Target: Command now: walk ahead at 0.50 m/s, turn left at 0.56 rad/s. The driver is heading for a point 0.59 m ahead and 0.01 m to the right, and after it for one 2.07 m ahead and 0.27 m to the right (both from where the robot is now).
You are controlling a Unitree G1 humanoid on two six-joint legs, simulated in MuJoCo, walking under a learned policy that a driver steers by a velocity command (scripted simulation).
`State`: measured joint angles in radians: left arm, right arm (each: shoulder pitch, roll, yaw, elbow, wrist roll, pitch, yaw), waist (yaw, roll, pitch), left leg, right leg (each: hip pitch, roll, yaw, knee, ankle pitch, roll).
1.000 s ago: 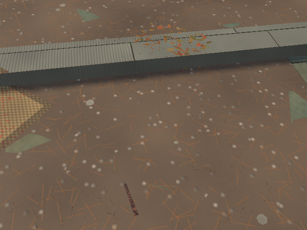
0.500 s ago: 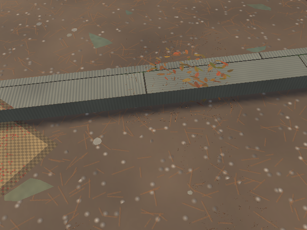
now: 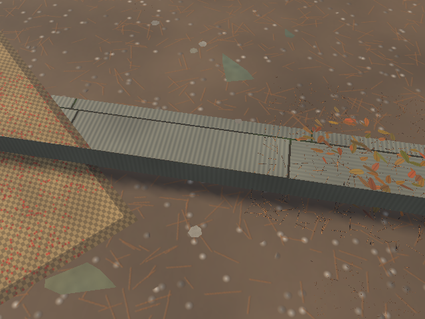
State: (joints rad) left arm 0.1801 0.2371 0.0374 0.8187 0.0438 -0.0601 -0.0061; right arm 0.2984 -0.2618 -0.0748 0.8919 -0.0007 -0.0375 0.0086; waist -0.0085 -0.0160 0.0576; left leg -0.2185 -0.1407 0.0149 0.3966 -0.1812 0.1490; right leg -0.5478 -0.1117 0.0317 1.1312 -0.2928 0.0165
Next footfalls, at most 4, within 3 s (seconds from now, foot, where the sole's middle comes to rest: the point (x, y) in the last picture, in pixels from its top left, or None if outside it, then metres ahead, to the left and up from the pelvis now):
0.34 right None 0.38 -0.11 -0.78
0.82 left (175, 284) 0.57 0.13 -0.78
1.28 right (244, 306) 0.50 -0.08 -0.78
1.76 left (182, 294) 0.54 0.11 -0.78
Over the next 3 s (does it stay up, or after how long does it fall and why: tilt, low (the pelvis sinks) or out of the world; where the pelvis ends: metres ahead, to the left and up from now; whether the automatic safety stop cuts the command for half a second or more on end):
stays up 0.55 0.02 0.01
